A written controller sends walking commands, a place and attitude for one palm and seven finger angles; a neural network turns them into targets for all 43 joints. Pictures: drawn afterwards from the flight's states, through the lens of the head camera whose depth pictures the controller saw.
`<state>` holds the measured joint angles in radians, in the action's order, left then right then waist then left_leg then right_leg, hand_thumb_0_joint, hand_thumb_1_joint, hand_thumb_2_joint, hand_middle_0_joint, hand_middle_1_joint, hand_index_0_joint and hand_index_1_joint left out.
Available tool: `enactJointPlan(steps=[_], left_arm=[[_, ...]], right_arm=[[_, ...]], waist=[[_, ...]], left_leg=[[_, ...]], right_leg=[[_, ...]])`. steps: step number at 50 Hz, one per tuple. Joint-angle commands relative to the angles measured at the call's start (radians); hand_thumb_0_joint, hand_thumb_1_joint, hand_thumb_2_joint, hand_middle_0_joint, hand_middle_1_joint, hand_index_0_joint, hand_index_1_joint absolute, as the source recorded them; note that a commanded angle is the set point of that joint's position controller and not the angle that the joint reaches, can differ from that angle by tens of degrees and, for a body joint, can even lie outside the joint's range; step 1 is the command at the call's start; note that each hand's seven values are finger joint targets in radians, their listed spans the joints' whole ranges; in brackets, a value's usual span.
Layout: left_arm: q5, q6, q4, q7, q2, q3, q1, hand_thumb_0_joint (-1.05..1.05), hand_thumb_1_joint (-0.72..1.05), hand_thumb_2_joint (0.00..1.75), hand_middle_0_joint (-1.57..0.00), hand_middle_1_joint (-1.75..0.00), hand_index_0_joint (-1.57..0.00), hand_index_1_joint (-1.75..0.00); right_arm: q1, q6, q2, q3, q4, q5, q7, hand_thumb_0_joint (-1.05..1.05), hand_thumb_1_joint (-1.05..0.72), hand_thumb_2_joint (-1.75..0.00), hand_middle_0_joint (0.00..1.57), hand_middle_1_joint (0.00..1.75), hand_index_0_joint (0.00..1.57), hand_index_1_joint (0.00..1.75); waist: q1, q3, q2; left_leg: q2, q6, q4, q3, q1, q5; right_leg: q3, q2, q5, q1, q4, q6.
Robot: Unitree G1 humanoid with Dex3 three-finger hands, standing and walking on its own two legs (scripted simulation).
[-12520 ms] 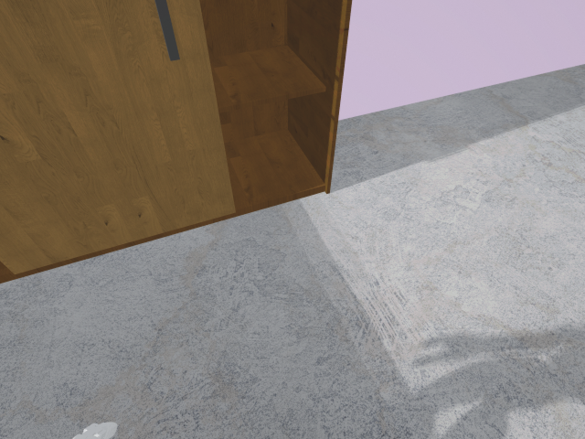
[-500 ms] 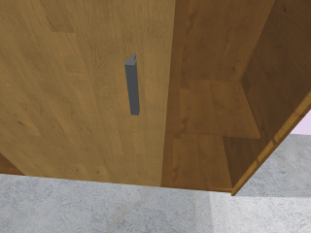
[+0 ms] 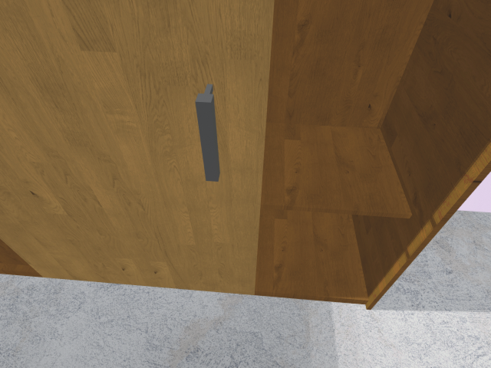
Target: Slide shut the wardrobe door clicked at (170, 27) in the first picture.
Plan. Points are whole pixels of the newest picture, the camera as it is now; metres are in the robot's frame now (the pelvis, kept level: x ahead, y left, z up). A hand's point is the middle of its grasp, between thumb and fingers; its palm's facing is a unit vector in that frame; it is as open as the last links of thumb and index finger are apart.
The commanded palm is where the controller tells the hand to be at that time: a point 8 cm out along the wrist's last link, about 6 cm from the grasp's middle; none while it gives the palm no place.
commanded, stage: look again from close up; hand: left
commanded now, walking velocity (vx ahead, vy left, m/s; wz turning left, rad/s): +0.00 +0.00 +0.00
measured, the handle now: (211, 135) +0.51 +0.11 +0.11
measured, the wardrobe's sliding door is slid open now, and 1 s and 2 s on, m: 0.46 0.46 0.46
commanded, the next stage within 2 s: raise the hand with hooked fingers in 0.12 s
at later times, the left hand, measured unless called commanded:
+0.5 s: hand (152, 309) +0.20 +0.16 +0.02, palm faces +0.07 -1.00 -0.03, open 7.8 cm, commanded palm +0.12 +0.23 -0.04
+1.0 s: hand (110, 320) +0.18 +0.21 +0.02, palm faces -0.02 -1.00 -0.06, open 10.8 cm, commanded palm +0.14 +0.28 +0.03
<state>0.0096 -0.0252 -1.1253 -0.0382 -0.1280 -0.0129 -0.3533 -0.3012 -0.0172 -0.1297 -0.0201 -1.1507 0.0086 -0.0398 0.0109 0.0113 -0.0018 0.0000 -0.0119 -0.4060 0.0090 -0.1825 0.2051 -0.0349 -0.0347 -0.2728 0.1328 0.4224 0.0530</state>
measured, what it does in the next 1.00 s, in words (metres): lowers itself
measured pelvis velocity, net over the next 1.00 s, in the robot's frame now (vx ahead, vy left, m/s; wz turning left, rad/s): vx -0.03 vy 0.02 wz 0.02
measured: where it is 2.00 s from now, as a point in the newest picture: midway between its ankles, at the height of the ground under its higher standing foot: outside the picture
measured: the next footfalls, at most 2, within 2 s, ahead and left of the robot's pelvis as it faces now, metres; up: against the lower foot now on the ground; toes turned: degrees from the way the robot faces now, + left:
none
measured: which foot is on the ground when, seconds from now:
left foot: down 0.00-1.00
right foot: down 0.00-1.00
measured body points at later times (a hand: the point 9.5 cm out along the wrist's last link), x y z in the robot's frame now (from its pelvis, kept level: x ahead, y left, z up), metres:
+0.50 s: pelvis -0.02 +0.00 -0.04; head -0.01 -0.02 +0.41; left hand +0.19 +0.21 +0.02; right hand +0.15 -0.27 -0.12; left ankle +0.01 +0.13 -0.74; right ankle -0.03 -0.08 -0.74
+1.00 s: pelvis -0.03 +0.02 -0.05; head -0.01 +0.02 +0.40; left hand +0.18 +0.27 +0.03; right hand +0.14 -0.19 -0.13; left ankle +0.01 +0.13 -0.74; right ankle -0.03 -0.08 -0.74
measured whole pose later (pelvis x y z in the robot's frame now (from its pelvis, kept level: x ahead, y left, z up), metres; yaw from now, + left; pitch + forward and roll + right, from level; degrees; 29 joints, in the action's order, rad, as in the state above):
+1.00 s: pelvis -0.03 +0.02 -0.05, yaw +1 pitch +6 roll -2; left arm -0.30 -0.25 0.07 0.29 -0.27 0.19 -0.39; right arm -0.25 -0.19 -0.18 -0.06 -0.59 -0.04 -0.07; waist 0.00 -0.09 -0.05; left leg 0.00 0.01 -0.92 0.04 -0.64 0.40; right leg -0.08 -0.03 -0.44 0.54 0.87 0.03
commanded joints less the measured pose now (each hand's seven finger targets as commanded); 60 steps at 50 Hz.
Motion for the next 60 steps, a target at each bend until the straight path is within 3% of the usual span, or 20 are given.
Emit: enactJointPlan(steps=[1,10,11,12,13,14,15,19,20,21,23,25,27,30,34,37,39,44,49,60], left_arm=[[-0.002,-0.012,0.01,-0.002,-0.097,0.019,-0.1,0.0,0.9,0.9,-0.2,-0.3,-0.2,-0.3],[-0.002,-0.012,0.006,-0.003,-0.092,0.019,-0.103,0.0,0.9,0.9,-0.2,-0.3,-0.2,-0.3],[0.018,-0.044,-0.013,-0.038,-0.108,0.023,-0.155,0.0,0.9,0.9,-0.2,-0.3,-0.2,-0.3],[-0.211,-0.253,1.533,-0.006,-0.283,-0.002,0.6,0.0,0.88,0.89,-0.2,-0.32,-0.2,-0.32],[-0.138,-0.206,1.31,-0.077,-0.253,0.073,0.298,0.0,0.85,0.88,-0.2,-0.33,-0.2,-0.33],[-0.16,-0.076,1.167,-0.117,-0.098,-0.005,0.04,0.0,0.83,0.87,-0.21,-0.34,-0.21,-0.34],[-0.183,-0.065,1.16,-0.101,0.038,-0.075,0.006,0.0,0.81,0.86,-0.21,-0.36,-0.21,-0.36],[-0.194,-0.242,1.184,-0.017,-0.01,-0.062,-0.017,0.0,0.71,0.82,-0.21,-0.42,-0.21,-0.42],[-0.194,-0.298,1.109,0.021,-0.012,-0.022,-0.031,0.0,0.69,0.81,-0.22,-0.43,-0.22,-0.43],[-0.207,-0.364,1.028,0.077,-0.012,0.029,-0.151,0.0,0.67,0.8,-0.22,-0.45,-0.22,-0.45],[-0.245,-0.497,0.994,0.215,-0.02,0.09,-0.312,0.0,0.62,0.78,-0.22,-0.48,-0.22,-0.48],[-0.264,-0.561,1.03,0.337,-0.129,0.2,-0.342,0.0,0.57,0.76,-0.22,-0.51,-0.22,-0.51],[-0.26,-0.496,1.148,0.35,-0.174,0.243,-0.346,0.0,0.53,0.74,-0.23,-0.54,-0.23,-0.54],[-0.284,-0.398,1.368,0.297,-0.165,0.223,-0.208,0.0,0.46,0.71,-0.23,-0.58,-0.23,-0.58],[-0.244,-0.471,1.551,0.218,-0.186,0.201,0.002,0.0,0.36,0.67,-0.24,-0.64,-0.24,-0.64],[-0.258,-0.529,1.556,0.261,-0.161,0.146,0.026,0.0,0.29,0.64,-0.24,-0.69,-0.24,-0.69],[-0.272,-0.499,1.48,0.312,-0.187,0.142,0.039,0.0,0.25,0.62,-0.25,-0.72,-0.25,-0.72],[-0.308,-0.316,1.338,0.354,-0.276,0.275,-0.04,0.0,0.13,0.57,-0.25,-0.8,-0.25,-0.8],[-0.341,-0.272,1.41,0.304,-0.294,0.347,0.0,0.0,0.01,0.52,-0.26,-0.87,-0.26,-0.87],[-0.354,-0.266,1.378,0.334,-0.34,0.37,0.142,0.0,-0.24,0.41,-0.28,-1.03,-0.28,-1.03]], right_arm=[[-0.063,-0.011,-0.082,0.013,0.022,0.0,-0.002,0.0,-0.9,-0.9,0.2,0.3,0.2,0.3],[-0.067,-0.01,-0.078,0.014,0.021,-0.001,-0.004,0.0,-0.9,-0.9,0.2,0.3,0.2,0.3],[0.075,-0.02,-0.105,0.021,0.099,-0.006,0.015,0.0,-0.9,-0.9,0.2,0.3,0.2,0.3],[0.023,-0.156,-0.33,0.053,0.472,-0.035,-0.03,0.0,-0.9,-0.9,0.2,0.3,0.2,0.3],[0.12,-0.234,-0.218,0.034,0.403,-0.031,-0.061,0.0,-0.9,-0.9,0.2,0.3,0.2,0.3],[0.102,-0.265,-0.175,0.059,0.41,-0.078,-0.055,0.0,-0.9,-0.9,0.2,0.3,0.2,0.3],[0.068,-0.282,-0.183,0.05,0.412,-0.072,-0.056,0.0,-0.9,-0.9,0.2,0.3,0.2,0.3],[0.104,-0.36,-0.238,0.067,0.542,-0.038,-0.065,0.0,-0.9,-0.9,0.2,0.3,0.2,0.3],[0.106,-0.361,-0.233,0.078,0.551,-0.021,-0.053,0.0,-0.9,-0.9,0.2,0.3,0.2,0.3],[0.13,-0.359,-0.226,0.091,0.572,-0.012,-0.039,0.0,-0.9,-0.9,0.2,0.3,0.2,0.3],[0.169,-0.344,-0.222,0.111,0.622,-0.01,0.0,0.0,-0.9,-0.9,0.2,0.3,0.2,0.3],[0.191,-0.313,-0.23,0.121,0.689,-0.023,0.033,0.0,-0.9,-0.9,0.2,0.3,0.2,0.3],[0.237,-0.266,-0.222,0.119,0.771,-0.03,0.028,0.0,-0.9,-0.9,0.2,0.3,0.2,0.3],[0.232,-0.203,-0.211,0.103,0.843,-0.035,0.003,0.0,-0.9,-0.9,0.2,0.3,0.2,0.3],[0.127,-0.189,-0.204,0.093,0.817,-0.015,-0.015,0.0,-0.9,-0.9,0.2,0.3,0.2,0.3],[0.109,-0.218,-0.205,0.076,0.786,-0.017,-0.021,0.0,-0.9,-0.9,0.2,0.3,0.2,0.3],[0.115,-0.232,-0.222,0.063,0.768,-0.028,-0.027,0.0,-0.9,-0.9,0.2,0.3,0.2,0.3],[0.159,-0.241,-0.227,0.054,0.754,-0.053,-0.048,0.0,-0.9,-0.9,0.2,0.3,0.2,0.3],[0.183,-0.256,-0.211,0.039,0.745,-0.05,-0.051,0.0,-0.9,-0.9,0.2,0.3,0.2,0.3],[0.136,-0.315,-0.251,0.041,0.709,-0.059,-0.051,0.0,-0.9,-0.9,0.2,0.3,0.2,0.3]], waist=[[0.006,0.076,0.011],[0.006,0.078,0.021],[0.048,0.131,0.05],[-0.137,-0.34,-0.182],[-0.031,-0.353,-0.308],[-0.065,-0.169,-0.192],[-0.055,-0.095,-0.081],[-0.081,-0.024,0.176],[-0.067,-0.022,0.252],[-0.012,-0.029,0.298],[0.043,-0.102,0.279],[0.071,-0.204,0.137],[0.091,-0.27,0.055],[0.048,-0.25,0.001],[-0.036,-0.251,-0.029],[-0.065,-0.276,-0.117],[-0.08,-0.239,-0.075],[-0.017,-0.251,-0.02],[0.016,-0.246,-0.026],[-0.007,-0.179,-0.044]], left_leg=[[0.077,0.031,0.054,0.064,-0.01,-0.124],[0.076,0.03,0.051,0.063,-0.013,-0.123],[0.061,0.002,-0.193,0.009,-0.123,-0.039],[-0.008,0.059,-0.043,-0.027,0.181,-0.144],[0.014,0.058,-0.032,-0.039,0.167,-0.141],[0.018,0.042,-0.032,-0.001,0.005,-0.046],[0.008,0.042,-0.049,0.004,-0.054,0.017],[-0.034,0.052,-0.232,0.019,-0.192,0.09],[-0.031,0.04,-0.282,0.025,-0.278,0.101],[-0.029,0.028,-0.326,0.021,-0.362,0.107],[-0.036,0.01,-0.403,0.009,-0.469,0.077],[-0.052,0.005,-0.466,-0.014,-0.497,0.003],[-0.06,0.02,-0.466,-0.054,-0.484,-0.011],[-0.049,0.035,-0.455,-0.043,-0.439,0.02],[-0.008,0.052,-0.485,0.009,-0.372,-0.031],[0.001,0.052,-0.5,0.025,-0.324,-0.021],[0.003,0.056,-0.491,0.041,-0.349,0.029],[-0.004,0.052,-0.409,0.045,-0.352,0.073],[0.003,0.044,-0.323,0.048,-0.298,0.04],[0.004,0.045,-0.228,0.049,-0.22,0.084]], right_leg=[[0.117,0.127,0.107,0.083,-0.107,-0.004],[0.115,0.128,0.117,0.08,-0.107,-0.004],[0.214,0.2,0.587,0.095,-0.123,-0.071],[0.121,0.123,0.343,0.043,0.007,-0.039],[0.048,0.054,0.127,0.045,0.051,-0.004],[-0.023,0.041,0.038,0.147,0.042,-0.017],[-0.049,0.045,0.014,0.169,0.053,-0.027],[-0.004,0.043,-0.195,0.411,0.085,-0.053],[0.006,0.048,-0.227,0.47,0.124,-0.055],[0.026,0.05,-0.221,0.486,0.174,-0.055],[0.042,0.058,-0.058,0.443,0.291,-0.05],[0.081,0.083,0.176,0.351,0.377,-0.042],[0.102,0.089,0.204,0.301,0.381,-0.048],[0.087,0.063,0.122,0.353,0.356,-0.05],[0.02,0.017,0.129,0.482,0.403,-0.041],[0.003,0.009,0.075,0.529,0.403,-0.033],[0.01,0.004,0.019,0.527,0.372,-0.035],[0.02,0.015,-0.067,0.412,0.281,-0.039],[-0.021,0.015,-0.055,0.344,0.26,-0.037],[-0.028,0.014,-0.084,0.321,0.182,-0.038]])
